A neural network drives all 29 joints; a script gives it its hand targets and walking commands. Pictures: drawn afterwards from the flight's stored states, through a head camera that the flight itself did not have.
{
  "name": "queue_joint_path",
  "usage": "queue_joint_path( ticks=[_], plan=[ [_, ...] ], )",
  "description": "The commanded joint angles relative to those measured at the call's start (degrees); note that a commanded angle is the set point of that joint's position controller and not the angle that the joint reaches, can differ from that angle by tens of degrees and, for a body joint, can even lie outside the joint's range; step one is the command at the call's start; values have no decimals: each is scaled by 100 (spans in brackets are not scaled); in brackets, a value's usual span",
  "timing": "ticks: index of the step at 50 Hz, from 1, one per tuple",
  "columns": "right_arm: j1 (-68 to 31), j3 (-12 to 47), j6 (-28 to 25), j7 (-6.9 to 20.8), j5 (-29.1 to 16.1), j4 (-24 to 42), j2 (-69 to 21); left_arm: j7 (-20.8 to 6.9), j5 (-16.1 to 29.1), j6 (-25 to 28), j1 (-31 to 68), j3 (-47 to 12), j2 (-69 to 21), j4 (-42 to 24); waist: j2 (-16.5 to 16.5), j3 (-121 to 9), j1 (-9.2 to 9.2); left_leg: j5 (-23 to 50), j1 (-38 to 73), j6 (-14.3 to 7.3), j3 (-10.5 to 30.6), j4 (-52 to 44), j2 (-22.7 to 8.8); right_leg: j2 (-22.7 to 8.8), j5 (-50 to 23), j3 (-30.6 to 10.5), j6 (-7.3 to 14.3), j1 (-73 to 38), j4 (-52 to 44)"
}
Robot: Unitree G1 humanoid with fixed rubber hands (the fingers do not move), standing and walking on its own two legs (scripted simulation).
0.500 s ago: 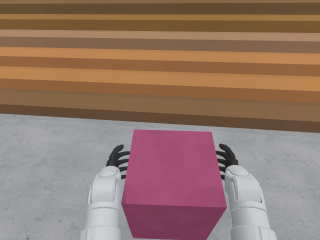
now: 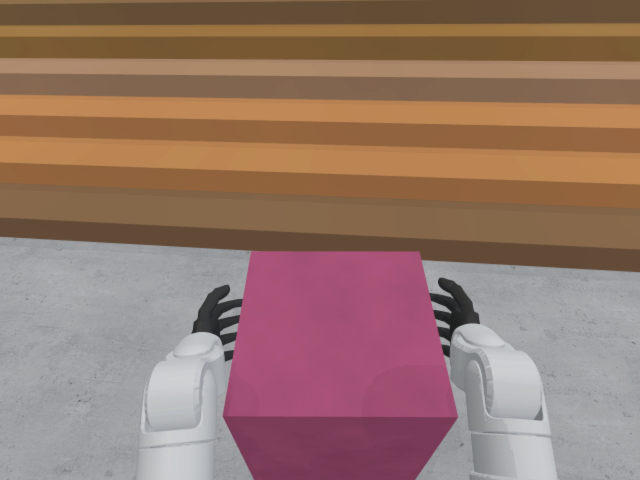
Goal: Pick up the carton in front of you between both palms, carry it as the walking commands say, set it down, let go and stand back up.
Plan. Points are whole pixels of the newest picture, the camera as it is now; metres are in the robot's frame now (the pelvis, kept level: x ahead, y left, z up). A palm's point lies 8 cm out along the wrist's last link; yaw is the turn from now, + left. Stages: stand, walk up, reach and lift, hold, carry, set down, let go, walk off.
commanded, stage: carry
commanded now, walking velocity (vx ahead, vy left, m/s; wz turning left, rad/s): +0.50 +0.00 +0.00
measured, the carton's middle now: (334, 372) +0.28 +0.01 +0.01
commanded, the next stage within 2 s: none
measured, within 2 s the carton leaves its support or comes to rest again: neither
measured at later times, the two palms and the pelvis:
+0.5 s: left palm (225, 206) +0.54 +0.19 +0.09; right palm (406, 208) +0.53 -0.11 +0.09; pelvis +0.27 +0.05 +0.01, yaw -1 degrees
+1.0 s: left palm (256, 133) +0.84 +0.19 +0.08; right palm (384, 126) +0.88 -0.11 +0.07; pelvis +0.60 +0.01 +0.02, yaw +5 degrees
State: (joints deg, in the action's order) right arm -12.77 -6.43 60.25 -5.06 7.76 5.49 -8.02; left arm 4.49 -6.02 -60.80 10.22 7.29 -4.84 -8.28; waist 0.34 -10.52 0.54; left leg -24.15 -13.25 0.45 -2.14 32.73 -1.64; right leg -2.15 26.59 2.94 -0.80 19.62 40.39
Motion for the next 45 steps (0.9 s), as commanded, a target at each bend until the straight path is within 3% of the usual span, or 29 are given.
queue_joint_path(
  ticks=[1,2,3,4,5,6,7,8,9,10,13,15,16,17,18,19,20,22,24,26,31,35,38,39,40,41,42,43,45],
  plan=[
    [-2711,3991,357,1259,-2192,1134,-4858,-1448,2513,-302,3281,-4322,-5391,-739,822,-487,-155,3226,1910,-936,1702,-772,-1494,194,-112,557,38,1414,-903],
    [-2664,4033,456,1254,-2245,1338,-4946,-1442,2527,-378,3109,-4271,-5451,-804,677,-816,-79,2962,1146,-630,962,-370,-1191,275,-748,653,103,-30,-1623],
    [-2555,4049,548,1272,-2305,1476,-4996,-1418,2475,-450,2844,-4191,-5446,-853,277,-1209,35,2805,-78,-314,177,460,-799,9,-1152,268,206,-1978,-2020],
    [-2755,4154,664,1336,-2428,1765,-4927,-1370,2289,-468,2484,-4070,-5391,-804,-1266,-1278,163,2045,-1616,14,-637,2012,-224,-1171,-1868,-1709,743,-3073,-2217],
    [-2801,4234,737,1404,-2533,1782,-5013,-1318,2134,-503,2398,-4004,-5303,-942,-2006,-978,171,-365,-3273,76,-610,2480,207,-1954,-3867,-2802,1384,-3981,-2262],
    [-2679,4248,751,1465,-2567,1723,-5100,-1268,2070,-566,2445,-4065,-5315,-1225,-1320,-712,183,-879,-3803,-50,-283,2599,-63,-2164,-4577,-2703,1614,-4114,-2157],
    [-2557,4174,775,1491,-2590,1658,-5098,-1245,2115,-642,2487,-4123,-5546,-1283,-756,-699,208,-960,-3863,-113,-214,2534,-219,-2101,-4518,-2335,1479,-4134,-2127],
    [-2511,4186,793,1500,-2652,1674,-5114,-1233,2185,-670,2620,-4156,-5520,-1501,-459,-696,209,-990,-3882,-148,-217,2103,-283,-2004,-4116,-2045,1254,-4118,-2182],
    [-2406,4159,804,1483,-2663,1670,-5122,-1233,2259,-708,2721,-4196,-5471,-1668,-416,-626,183,-705,-3711,-135,-271,1600,-304,-1833,-3876,-1659,1035,-3977,-2252],
    [-2262,4125,813,1447,-2630,1666,-5106,-1247,2318,-748,2722,-4232,-5417,-1755,-577,-649,150,-152,-3304,-112,-405,1162,-230,-1621,-3813,-1202,883,-3740,-2286],
    [-2018,4024,860,1326,-2428,1735,-4985,-1336,2447,-847,2552,-4261,-5228,-1768,-998,-578,66,1047,-1498,-135,-986,-79,186,-1185,-3906,-16,588,-2407,-2247],
    [-1892,3941,895,1287,-2291,1677,-4907,-1382,2500,-912,2543,-4246,-5093,-1808,-773,-870,-58,1651,538,-233,-1556,-493,546,-948,-4326,611,351,-1360,-1278],
    [-1836,3890,913,1280,-2238,1625,-4846,-1401,2492,-951,2566,-4231,-4993,-1824,-553,-1131,-113,1378,1605,-298,-1409,-437,413,-788,-3864,819,212,-722,-518],
    [-1823,3835,936,1266,-2174,1619,-4767,-1433,2469,-997,2684,-4202,-4853,-1848,221,-1257,-281,196,2260,-415,216,-1075,-613,-438,-2461,958,-10,151,862],
    [-1916,3775,935,1257,-2082,1499,-4729,-1459,2548,-1068,2923,-4247,-4877,-1914,1606,-1209,-229,21,2680,-1177,3221,-2030,-2158,320,-169,668,-188,1539,2374],
    [-2083,3799,974,1260,-2156,1599,-4800,-1480,2543,-1091,2964,-4255,-4938,-1708,1177,-1119,-206,411,2635,-1511,3539,-2102,-2433,18,134,-127,49,2045,3168],
    [-2198,3870,991,1271,-2242,1640,-4963,-1499,2534,-1080,2962,-4210,-5037,-1648,751,-975,-210,1086,2348,-1492,2994,-1968,-2300,-259,-24,-243,197,2199,3410],
    [-2427,4038,947,1327,-2385,1728,-5257,-1499,2457,-1005,2876,-4213,-5295,-1552,-14,-861,-177,1910,1874,-1176,1994,-1970,-1998,-579,-680,-294,253,2126,2909],
    [-2543,4167,912,1388,-2549,1824,-5400,-1456,2361,-913,2709,-4169,-5534,-1454,232,-909,-146,2176,1718,-906,1236,-2087,-1723,-527,-984,-106,202,1826,2164],
    [-2530,4238,893,1467,-2672,1902,-5369,-1378,2202,-815,2507,-4139,-5589,-1384,408,-860,-149,2564,1808,-855,781,-2119,-1569,-394,-1131,112,150,1832,1558],
    [-2174,4161,948,1587,-2691,1788,-5043,-1203,1921,-796,2110,-4077,-5461,-1351,722,-415,-170,3580,1958,-758,-62,-2077,-1237,-170,-1915,625,62,1889,-64],
    [-1978,4060,966,1604,-2553,1602,-4959,-1252,2014,-848,2217,-4153,-5421,-1386,852,33,-194,4186,1835,-674,-483,-2008,-1087,51,-2452,1064,195,1385,-925],
    [-1979,4052,941,1587,-2475,1602,-4980,-1331,2141,-841,2257,-4227,-5446,-1356,997,-292,-76,5621,1731,-466,-987,-915,-1010,389,-2546,1444,314,-77,-1262],
    [-1953,4058,929,1581,-2451,1597,-4972,-1358,2155,-824,2242,-4228,-5462,-1311,877,-617,5,5543,1388,-312,-1239,-29,-813,597,-2227,1612,332,-1088,-1474],
    [-2018,4066,906,1582,-2440,1610,-4959,-1391,2169,-807,2254,-4232,-5482,-1300,585,-1006,133,4339,548,-199,-1109,1042,-728,77,-1847,985,340,-2296,-1448],
    [-2150,4137,925,1574,-2460,1741,-5031,-1425,2129,-764,2312,-4164,-5395,-1218,-787,-1663,137,2472,-1111,53,-901,2955,-231,-1746,-674,-1916,1189,-3687,-1827],
    [-2229,4158,898,1581,-2461,1798,-4996,-1445,2211,-713,2164,-4214,-5574,-1109,-1547,-1566,150,-170,-2211,43,-339,4061,356,-2276,-1017,-3495,1677,-3743,-2807],
    [-2254,4192,844,1573,-2464,1685,-5198,-1466,2311,-677,2294,-4251,-5683,-1280,-1168,-1367,97,-136,-2556,-155,141,4599,-69,-2250,-1552,-2851,1618,-3566,-2746],
    [-2226,4211,712,1566,-2464,1703,-5469,-1476,2418,-575,2480,-4364,-5971,-1414,-227,-1184,55,469,-2379,-270,278,4085,-536,-1955,-2438,-1801,1214,-2691,-2666]
  ],
)
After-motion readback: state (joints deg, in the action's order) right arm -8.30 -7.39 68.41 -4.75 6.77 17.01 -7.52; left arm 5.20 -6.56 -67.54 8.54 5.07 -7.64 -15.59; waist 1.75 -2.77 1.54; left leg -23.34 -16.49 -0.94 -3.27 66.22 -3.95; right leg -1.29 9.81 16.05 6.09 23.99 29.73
